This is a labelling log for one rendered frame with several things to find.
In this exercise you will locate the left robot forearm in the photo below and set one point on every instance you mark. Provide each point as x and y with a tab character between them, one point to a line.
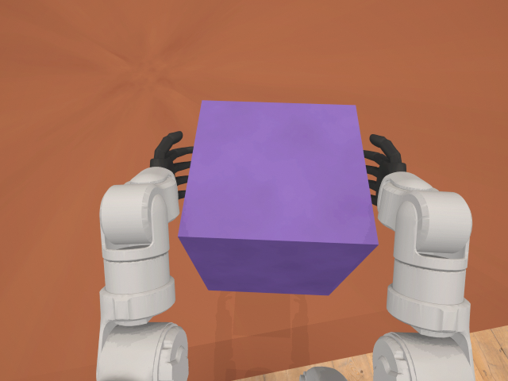
134	221

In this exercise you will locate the robot left upper arm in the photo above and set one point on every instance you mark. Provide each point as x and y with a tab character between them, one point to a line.
156	351

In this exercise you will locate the right robot forearm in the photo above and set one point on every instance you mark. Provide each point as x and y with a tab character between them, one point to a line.
431	243

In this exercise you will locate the carton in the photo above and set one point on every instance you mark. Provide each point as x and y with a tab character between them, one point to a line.
277	197

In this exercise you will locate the robot left hand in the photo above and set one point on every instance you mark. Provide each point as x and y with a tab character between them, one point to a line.
164	158

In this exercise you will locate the robot right upper arm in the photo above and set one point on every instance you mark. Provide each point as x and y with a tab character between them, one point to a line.
415	357

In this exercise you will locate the robot right hand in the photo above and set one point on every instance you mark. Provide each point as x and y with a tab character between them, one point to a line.
388	164

